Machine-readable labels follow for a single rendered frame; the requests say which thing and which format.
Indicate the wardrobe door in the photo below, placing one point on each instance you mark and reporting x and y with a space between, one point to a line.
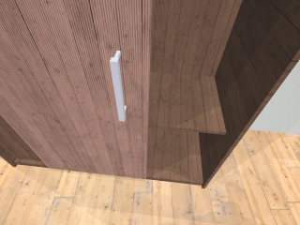
16 146
56 83

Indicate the handle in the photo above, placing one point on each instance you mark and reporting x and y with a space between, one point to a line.
117 86

